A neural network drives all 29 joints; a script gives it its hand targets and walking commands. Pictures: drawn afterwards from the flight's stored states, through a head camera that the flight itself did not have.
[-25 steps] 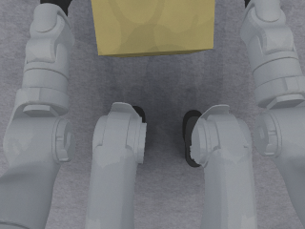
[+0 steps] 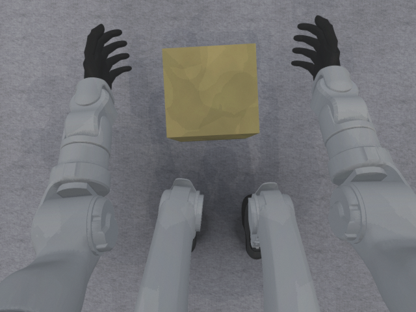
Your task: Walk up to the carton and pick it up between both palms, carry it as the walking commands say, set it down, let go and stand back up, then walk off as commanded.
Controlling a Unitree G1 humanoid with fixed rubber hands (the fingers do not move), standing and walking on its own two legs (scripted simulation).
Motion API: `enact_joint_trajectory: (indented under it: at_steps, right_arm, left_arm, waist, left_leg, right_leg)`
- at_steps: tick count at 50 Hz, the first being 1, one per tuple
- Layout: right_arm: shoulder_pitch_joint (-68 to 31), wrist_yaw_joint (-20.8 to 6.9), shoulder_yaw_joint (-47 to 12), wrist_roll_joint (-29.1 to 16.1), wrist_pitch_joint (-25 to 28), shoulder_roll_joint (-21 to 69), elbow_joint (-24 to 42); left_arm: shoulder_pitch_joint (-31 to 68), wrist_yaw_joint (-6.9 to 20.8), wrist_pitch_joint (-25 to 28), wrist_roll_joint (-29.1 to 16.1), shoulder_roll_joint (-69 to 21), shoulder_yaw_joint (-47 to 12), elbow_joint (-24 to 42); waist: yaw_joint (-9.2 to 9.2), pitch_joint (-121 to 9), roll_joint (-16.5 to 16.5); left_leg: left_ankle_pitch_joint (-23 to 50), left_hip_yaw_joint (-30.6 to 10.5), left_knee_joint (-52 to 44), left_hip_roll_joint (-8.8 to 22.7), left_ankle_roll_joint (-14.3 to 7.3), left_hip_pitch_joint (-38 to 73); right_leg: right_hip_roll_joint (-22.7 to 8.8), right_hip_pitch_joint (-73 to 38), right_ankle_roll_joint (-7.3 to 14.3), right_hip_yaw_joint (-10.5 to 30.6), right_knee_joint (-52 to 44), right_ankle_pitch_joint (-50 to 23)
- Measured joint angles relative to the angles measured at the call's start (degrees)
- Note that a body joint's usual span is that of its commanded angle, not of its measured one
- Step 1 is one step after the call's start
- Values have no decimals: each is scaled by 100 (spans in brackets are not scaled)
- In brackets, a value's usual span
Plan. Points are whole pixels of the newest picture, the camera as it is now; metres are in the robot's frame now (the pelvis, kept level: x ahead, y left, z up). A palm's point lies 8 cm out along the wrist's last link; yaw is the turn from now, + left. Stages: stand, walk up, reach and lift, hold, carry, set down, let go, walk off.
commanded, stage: set down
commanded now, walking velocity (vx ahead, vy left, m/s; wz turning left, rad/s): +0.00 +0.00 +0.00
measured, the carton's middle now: (211, 101) +0.50 +0.04 -0.38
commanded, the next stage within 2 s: let go in 0.64 s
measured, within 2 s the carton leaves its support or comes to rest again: neither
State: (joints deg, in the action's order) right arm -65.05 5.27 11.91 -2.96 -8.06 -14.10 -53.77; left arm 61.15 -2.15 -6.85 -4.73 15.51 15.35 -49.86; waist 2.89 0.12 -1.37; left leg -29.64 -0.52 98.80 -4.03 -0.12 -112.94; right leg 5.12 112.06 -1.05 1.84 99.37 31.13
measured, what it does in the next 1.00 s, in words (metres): rises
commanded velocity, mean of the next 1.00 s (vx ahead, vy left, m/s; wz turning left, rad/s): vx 0.00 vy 0.00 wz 0.00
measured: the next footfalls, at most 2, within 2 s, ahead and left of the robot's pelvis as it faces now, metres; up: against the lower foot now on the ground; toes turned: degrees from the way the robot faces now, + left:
none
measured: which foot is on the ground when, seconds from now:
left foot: down 0.00-1.00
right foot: down 0.00-1.00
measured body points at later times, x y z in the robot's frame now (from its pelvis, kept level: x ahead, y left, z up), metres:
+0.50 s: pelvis +0.03 +0.00 +0.14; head +0.32 +0.01 +0.49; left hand +0.49 +0.24 +0.03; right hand +0.53 -0.16 +0.02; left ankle +0.09 +0.11 -0.47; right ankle +0.09 -0.11 -0.47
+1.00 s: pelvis +0.07 +0.01 +0.21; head +0.29 +0.01 +0.60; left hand +0.39 +0.25 +0.10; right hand +0.42 -0.19 +0.09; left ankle +0.09 +0.11 -0.47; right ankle +0.09 -0.11 -0.47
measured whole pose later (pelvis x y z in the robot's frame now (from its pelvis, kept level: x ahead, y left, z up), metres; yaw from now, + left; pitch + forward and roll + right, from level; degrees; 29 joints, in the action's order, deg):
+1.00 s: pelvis +0.07 +0.01 +0.21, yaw +0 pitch +32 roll +0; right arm -21.7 2.4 9.8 4.0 -6.7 -8.1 -31.4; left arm 20.5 4.2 -5.3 2.4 11.5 11.5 -31.6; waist 2.2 -2.8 0.1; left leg -15.9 -2.4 45.4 -3.6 -1.3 -61.2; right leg 3.1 60.3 -0.8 4.3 45.3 16.8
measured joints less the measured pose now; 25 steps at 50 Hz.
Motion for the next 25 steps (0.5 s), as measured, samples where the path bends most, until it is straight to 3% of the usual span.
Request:
enact_joint_trajectory:
  at_steps: [10, 16, 25]
  right_arm:
    - [381, -1, -127, -106, -295, -116, 828]
    - [464, -117, 27, 100, -383, 9, 722]
    - [961, -256, 202, 288, -29, 246, 554]
  left_arm:
    - [-387, 47, -262, -195, 12, -106, 717]
    - [-534, 175, -334, -60, 29, -37, 677]
    - [-965, 387, -10, 221, -174, 140, 466]
  waist:
    - [22, 26, -12]
    - [-1, -154, -55]
    - [0, -405, -33]
  left_leg:
    - [366, -51, -1160, 22, -7, 793]
    - [562, -99, -1988, 10, 9, 1483]
    - [927, -185, -3338, 25, -9, 2548]
  right_leg:
    - [-15, -779, 13, 59, -1163, -383]
    - [-59, -1462, 42, 84, -1969, -568]
    - [-107, -2543, 55, 108, -3350, -943]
